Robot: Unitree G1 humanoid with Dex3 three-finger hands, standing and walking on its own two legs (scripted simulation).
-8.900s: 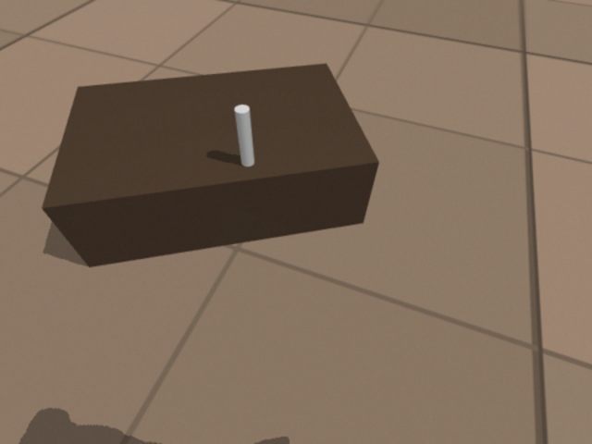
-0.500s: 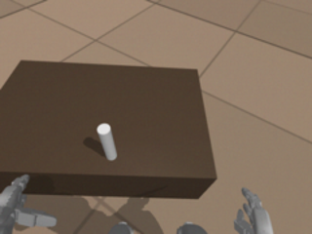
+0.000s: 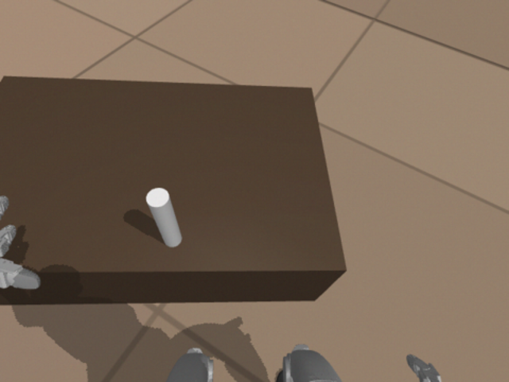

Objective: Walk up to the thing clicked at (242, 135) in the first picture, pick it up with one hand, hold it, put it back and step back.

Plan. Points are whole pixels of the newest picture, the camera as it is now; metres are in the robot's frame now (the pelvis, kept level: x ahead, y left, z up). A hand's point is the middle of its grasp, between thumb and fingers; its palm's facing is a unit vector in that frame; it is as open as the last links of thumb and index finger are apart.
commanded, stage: go down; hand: left
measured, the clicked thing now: (166, 220) +0.47 +0.20 -0.24
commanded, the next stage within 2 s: none
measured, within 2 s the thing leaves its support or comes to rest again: neither
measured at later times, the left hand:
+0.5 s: hand (11, 205) +0.37 +0.37 +0.02, palm faces +0.20 -0.97 -0.13, open 17.1 cm
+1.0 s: hand (9, 189) +0.39 +0.38 +0.03, palm faces +0.20 -0.97 -0.10, open 17.4 cm
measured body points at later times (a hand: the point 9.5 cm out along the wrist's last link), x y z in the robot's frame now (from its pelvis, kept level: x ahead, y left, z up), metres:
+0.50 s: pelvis -0.01 +0.00 -0.01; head +0.10 +0.03 +0.43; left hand +0.35 +0.42 +0.03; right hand +0.05 -0.29 -0.10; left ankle +0.00 +0.12 -0.68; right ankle +0.03 -0.15 -0.68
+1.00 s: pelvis +0.00 +0.00 -0.01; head +0.12 +0.04 +0.42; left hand +0.37 +0.43 +0.04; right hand +0.06 -0.28 -0.10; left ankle +0.00 +0.12 -0.68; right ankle +0.03 -0.15 -0.68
